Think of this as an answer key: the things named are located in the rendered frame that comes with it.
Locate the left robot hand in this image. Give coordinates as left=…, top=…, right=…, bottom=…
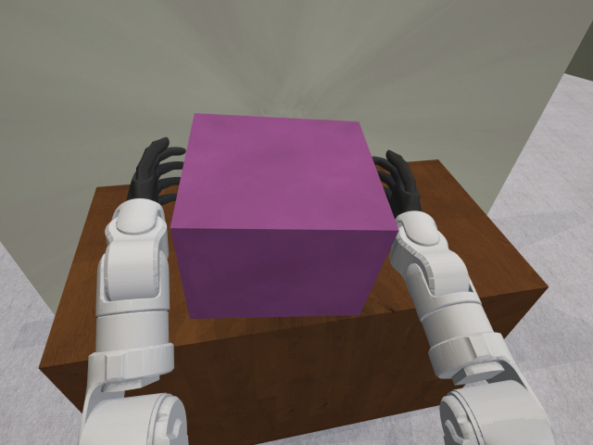
left=126, top=137, right=186, bottom=206

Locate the left robot forearm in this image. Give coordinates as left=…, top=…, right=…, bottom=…
left=77, top=198, right=174, bottom=445

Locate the right robot forearm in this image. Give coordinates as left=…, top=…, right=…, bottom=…
left=389, top=211, right=558, bottom=445

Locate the left robot upper arm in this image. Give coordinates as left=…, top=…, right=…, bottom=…
left=79, top=393, right=188, bottom=445

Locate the right robot upper arm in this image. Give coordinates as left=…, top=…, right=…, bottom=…
left=439, top=380, right=556, bottom=445

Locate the right robot hand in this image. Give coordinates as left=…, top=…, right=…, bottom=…
left=372, top=150, right=423, bottom=219

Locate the carton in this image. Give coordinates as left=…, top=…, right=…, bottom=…
left=170, top=113, right=399, bottom=319

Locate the pedestal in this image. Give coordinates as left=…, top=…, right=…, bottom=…
left=39, top=159, right=549, bottom=445

